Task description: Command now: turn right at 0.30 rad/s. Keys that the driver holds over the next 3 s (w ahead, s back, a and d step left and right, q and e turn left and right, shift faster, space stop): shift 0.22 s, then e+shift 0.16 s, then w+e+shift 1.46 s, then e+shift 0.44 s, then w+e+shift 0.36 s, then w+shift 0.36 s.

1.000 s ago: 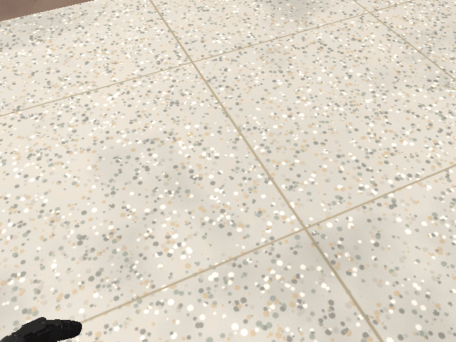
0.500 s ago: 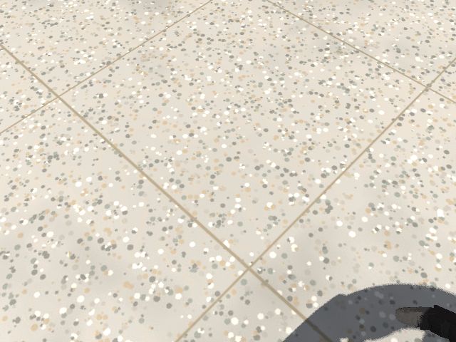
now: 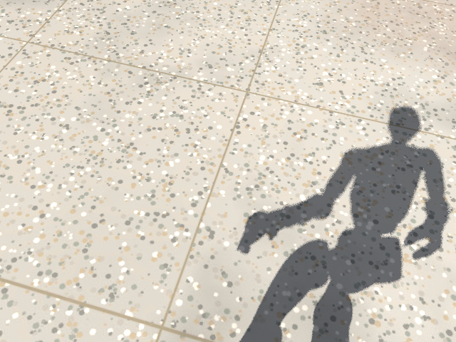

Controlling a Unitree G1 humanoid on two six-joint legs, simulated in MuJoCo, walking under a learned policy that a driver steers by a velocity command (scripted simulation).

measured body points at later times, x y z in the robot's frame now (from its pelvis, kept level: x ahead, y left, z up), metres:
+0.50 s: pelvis -0.01 +0.00 +0.00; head +0.01 -0.02 +0.45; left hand +0.11 +0.27 -0.12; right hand +0.08 -0.31 -0.11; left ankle -0.02 +0.11 -0.72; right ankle -0.02 -0.11 -0.74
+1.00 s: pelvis +0.16 -0.10 -0.04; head +0.20 -0.12 +0.41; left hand +0.50 -0.06 -0.12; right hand -0.07 -0.26 -0.16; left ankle +0.00 +0.11 -0.74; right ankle +0.24 -0.26 -0.71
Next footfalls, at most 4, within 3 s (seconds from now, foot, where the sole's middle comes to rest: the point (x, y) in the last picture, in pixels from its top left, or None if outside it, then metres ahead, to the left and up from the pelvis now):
0.14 right None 0.02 -0.11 -0.78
0.54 left None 0.03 0.10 -0.78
1.04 right None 0.29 -0.27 -0.78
1.48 left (391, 259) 0.69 -0.56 -0.78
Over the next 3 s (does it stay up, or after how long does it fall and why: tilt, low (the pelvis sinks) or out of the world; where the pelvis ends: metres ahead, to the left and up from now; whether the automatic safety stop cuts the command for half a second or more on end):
stays up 0.33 -1.34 -0.03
